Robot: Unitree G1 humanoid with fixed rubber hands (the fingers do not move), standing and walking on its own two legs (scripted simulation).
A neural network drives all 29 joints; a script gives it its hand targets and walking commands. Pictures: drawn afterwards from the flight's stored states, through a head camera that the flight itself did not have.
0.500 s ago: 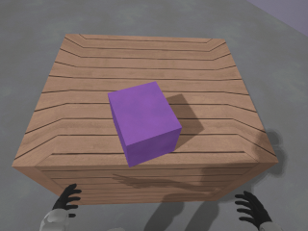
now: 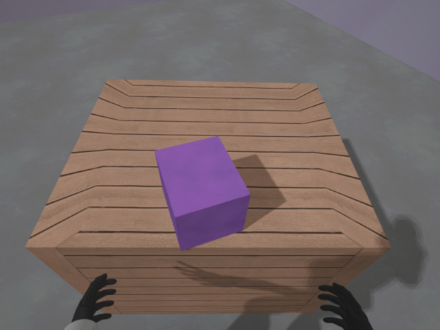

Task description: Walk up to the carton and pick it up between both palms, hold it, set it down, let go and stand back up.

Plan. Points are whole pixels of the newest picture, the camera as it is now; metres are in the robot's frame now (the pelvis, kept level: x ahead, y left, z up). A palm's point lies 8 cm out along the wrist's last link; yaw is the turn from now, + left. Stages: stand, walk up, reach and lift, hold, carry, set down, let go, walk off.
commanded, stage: reach and lift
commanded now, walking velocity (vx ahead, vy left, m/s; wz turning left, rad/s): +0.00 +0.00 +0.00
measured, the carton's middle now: (200, 191) +0.43 +0.06 -0.05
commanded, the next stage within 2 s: none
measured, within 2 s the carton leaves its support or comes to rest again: neither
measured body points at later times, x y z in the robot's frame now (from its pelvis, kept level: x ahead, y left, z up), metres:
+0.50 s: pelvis +0.01 +0.01 +0.00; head +0.01 +0.02 +0.45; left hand +0.17 +0.22 -0.04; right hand +0.18 -0.22 -0.05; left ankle +0.03 +0.14 -0.74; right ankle -0.01 -0.07 -0.74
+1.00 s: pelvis +0.01 +0.00 +0.00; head +0.00 +0.03 +0.45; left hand +0.21 +0.18 -0.01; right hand +0.21 -0.22 -0.01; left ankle +0.03 +0.14 -0.74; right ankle -0.01 -0.07 -0.74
